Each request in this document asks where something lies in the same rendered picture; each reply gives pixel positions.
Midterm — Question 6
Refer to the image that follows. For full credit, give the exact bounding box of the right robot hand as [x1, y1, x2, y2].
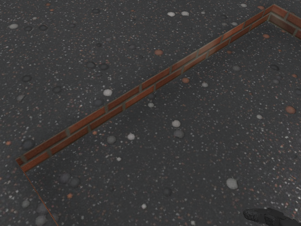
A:
[243, 207, 301, 226]

